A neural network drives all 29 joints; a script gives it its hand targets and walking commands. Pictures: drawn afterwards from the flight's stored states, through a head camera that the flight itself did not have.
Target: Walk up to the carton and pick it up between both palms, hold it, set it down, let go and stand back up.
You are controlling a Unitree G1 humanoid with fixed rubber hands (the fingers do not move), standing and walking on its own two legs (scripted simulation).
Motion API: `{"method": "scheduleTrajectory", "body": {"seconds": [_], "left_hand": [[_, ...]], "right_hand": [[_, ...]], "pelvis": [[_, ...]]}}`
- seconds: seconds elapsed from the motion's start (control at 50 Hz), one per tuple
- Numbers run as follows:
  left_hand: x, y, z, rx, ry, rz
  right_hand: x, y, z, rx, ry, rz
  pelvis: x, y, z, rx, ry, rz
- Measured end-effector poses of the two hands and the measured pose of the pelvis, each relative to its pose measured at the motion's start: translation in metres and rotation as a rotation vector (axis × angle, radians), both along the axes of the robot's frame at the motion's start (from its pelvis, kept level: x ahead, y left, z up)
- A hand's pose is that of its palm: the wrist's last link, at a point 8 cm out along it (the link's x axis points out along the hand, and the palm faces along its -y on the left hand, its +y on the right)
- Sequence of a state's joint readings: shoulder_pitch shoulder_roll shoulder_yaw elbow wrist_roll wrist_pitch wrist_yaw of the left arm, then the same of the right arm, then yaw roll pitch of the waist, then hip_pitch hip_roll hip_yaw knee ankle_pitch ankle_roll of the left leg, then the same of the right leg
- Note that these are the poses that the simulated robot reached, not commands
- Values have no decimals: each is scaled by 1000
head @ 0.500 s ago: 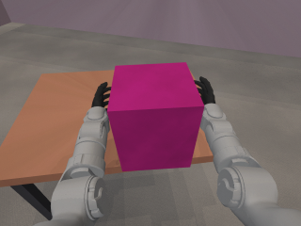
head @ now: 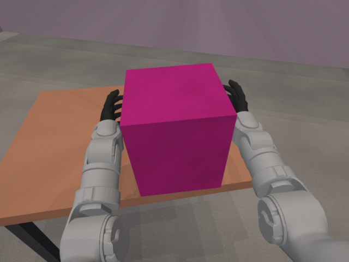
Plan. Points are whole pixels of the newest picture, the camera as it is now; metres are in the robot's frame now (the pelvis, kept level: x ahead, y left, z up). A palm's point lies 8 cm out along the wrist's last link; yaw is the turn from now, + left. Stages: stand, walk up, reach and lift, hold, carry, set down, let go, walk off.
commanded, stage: reach and lift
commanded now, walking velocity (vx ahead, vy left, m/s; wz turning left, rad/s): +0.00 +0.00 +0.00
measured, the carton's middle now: (175, 131) +0.41 -0.01 +0.12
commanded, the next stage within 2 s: hold in 1.76 s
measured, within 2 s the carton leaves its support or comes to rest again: neither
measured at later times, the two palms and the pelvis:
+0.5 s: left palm (105, 111) +0.39 +0.14 +0.21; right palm (246, 99) +0.38 -0.16 +0.23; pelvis -0.01 +0.01 +0.00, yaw +0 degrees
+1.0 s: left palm (106, 103) +0.39 +0.14 +0.23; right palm (250, 93) +0.38 -0.16 +0.25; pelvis +0.00 +0.00 +0.00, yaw +1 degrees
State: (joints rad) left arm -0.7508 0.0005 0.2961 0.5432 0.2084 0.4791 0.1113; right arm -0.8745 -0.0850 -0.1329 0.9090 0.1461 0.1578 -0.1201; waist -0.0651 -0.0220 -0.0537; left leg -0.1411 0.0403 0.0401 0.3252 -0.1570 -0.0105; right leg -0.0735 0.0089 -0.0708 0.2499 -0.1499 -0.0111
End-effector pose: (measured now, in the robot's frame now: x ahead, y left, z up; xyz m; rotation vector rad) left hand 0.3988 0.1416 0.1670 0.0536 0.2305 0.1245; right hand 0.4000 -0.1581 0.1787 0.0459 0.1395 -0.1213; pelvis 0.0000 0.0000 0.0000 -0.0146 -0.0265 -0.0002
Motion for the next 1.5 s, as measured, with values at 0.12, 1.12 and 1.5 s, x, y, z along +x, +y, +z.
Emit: {"method": "scheduleTrajectory", "body": {"seconds": [0.12,1.12,1.5], "left_hand": [[-8,0,6,-11,4,0],[-10,-5,70,-31,-32,-30],[-9,5,79,-27,-29,-44]], "right_hand": [[-6,-1,7,-1,10,-2],[-18,-6,77,-3,15,-33],[-15,4,96,-25,28,-28]], "pelvis": [[-4,-2,-1,3,-19,9],[-3,1,-2,-4,-5,5],[2,3,-2,-11,-10,-2]]}}
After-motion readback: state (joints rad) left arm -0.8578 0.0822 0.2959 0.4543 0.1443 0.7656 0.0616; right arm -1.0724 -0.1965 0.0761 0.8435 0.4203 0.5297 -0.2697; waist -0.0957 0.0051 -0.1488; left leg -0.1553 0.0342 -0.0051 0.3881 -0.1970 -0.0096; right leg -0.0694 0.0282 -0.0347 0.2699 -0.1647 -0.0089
